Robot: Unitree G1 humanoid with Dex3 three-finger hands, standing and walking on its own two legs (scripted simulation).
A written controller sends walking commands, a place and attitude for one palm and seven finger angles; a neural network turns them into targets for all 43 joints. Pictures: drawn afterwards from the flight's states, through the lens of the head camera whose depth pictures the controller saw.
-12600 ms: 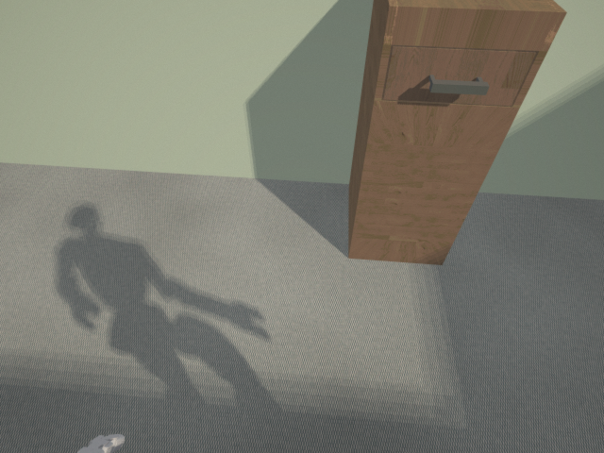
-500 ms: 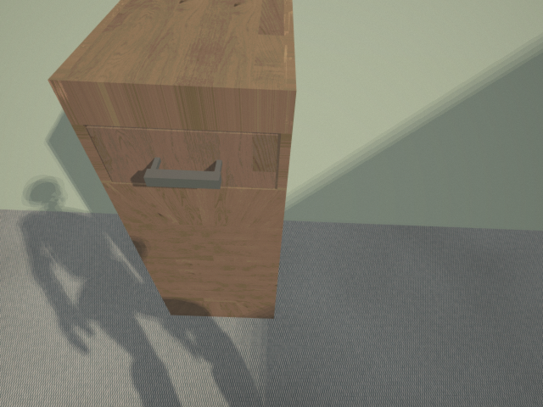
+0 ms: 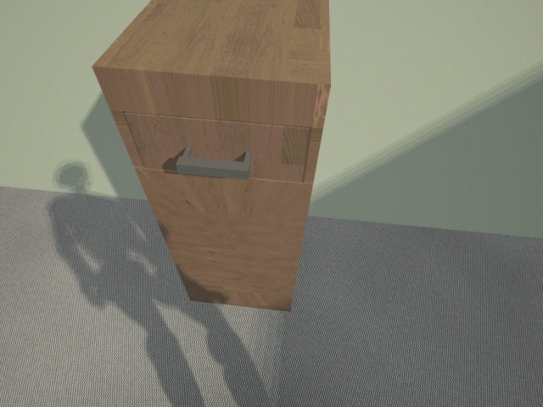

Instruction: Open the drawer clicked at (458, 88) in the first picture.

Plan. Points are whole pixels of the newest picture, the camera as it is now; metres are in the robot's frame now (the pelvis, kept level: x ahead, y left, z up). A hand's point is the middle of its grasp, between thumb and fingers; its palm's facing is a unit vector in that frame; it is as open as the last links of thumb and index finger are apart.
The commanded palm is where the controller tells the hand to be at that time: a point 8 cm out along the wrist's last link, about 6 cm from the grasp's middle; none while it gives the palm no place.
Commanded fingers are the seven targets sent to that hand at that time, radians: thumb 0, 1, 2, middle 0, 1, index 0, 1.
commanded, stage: come to a stop and stand still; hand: left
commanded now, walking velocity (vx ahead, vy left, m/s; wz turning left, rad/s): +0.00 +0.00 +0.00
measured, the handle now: (216, 160) +0.53 +0.15 +0.03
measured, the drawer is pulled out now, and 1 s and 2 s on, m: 0.00 0.00 0.00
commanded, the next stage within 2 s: look again from close up in 0.54 s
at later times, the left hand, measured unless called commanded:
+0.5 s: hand out of the picture -0.06 +0.13 -0.17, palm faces +0.02 -0.99 -0.14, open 7.3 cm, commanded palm none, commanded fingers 0.00 0.90 0.90 -0.20 -0.30 -0.20 -0.30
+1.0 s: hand out of the picture -0.01 +0.18 -0.17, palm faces +0.00 -0.97 -0.23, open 7.3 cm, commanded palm none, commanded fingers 0.00 0.90 0.90 -0.20 -0.30 -0.20 -0.30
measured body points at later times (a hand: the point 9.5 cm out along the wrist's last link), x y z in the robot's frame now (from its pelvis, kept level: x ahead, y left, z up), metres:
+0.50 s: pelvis -0.03 -0.02 +0.01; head -0.03 -0.01 +0.46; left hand -0.06 +0.18 -0.16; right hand -0.06 -0.23 -0.16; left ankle +0.00 +0.09 -0.74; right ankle -0.03 -0.12 -0.74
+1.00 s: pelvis -0.02 +0.00 +0.00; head -0.01 -0.02 +0.45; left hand +0.00 +0.23 -0.15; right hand -0.02 -0.21 -0.17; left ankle +0.00 +0.09 -0.74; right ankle -0.03 -0.12 -0.74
